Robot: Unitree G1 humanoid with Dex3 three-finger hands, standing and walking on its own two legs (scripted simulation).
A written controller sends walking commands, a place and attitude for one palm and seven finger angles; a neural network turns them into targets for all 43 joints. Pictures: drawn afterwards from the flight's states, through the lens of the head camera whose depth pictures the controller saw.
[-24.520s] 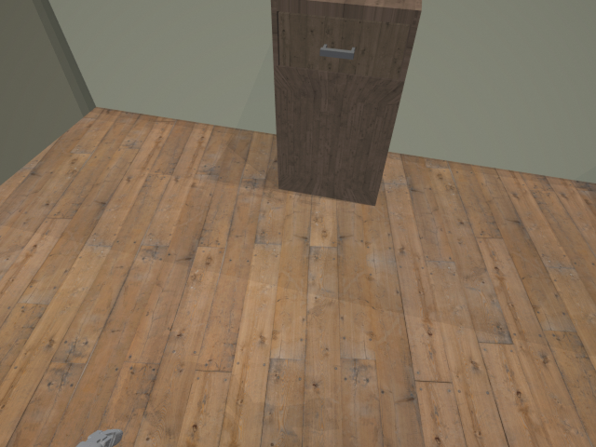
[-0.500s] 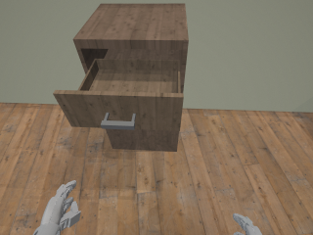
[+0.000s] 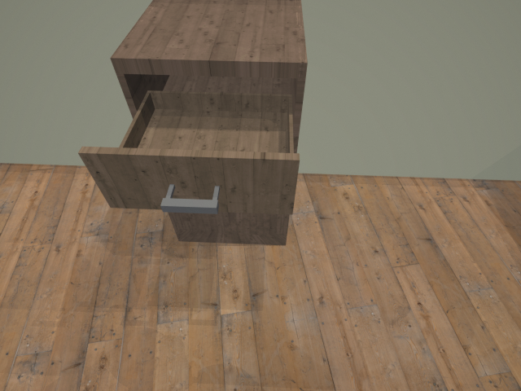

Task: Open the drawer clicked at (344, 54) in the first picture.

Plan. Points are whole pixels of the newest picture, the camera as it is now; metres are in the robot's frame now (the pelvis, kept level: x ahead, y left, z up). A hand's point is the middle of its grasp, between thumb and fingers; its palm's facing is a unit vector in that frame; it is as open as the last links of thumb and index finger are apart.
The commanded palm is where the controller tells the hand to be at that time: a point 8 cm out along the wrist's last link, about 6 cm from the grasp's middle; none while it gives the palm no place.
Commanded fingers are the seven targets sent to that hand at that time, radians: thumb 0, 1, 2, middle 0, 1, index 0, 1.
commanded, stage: let the arm hang, fingers relaxed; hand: left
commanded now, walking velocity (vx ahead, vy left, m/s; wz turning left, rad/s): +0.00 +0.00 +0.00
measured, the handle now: (192, 198) +0.48 +0.18 -0.05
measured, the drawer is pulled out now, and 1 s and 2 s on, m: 0.30 0.30 0.30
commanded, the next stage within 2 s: look to check the result in 0.44 s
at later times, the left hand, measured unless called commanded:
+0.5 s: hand out of the picture -0.01 +0.15 -0.18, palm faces +0.07 -0.98 -0.16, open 7.4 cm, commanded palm none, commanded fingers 0.00 0.90 0.90 -0.20 -0.30 -0.20 -0.30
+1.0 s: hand out of the picture +0.01 +0.15 -0.18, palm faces +0.07 -0.98 -0.17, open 7.4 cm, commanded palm none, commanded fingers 0.00 0.90 0.90 -0.20 -0.30 -0.20 -0.30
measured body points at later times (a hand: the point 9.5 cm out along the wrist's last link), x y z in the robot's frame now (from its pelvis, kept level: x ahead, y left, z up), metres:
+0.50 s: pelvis +0.01 +0.00 +0.00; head +0.02 -0.01 +0.45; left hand -0.01 +0.21 -0.16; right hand -0.03 -0.20 -0.16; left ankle +0.00 +0.12 -0.74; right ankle +0.04 -0.11 -0.74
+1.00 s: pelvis +0.01 -0.01 +0.00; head +0.03 -0.01 +0.45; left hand +0.00 +0.20 -0.16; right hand -0.02 -0.20 -0.16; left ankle +0.00 +0.12 -0.74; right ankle +0.04 -0.11 -0.74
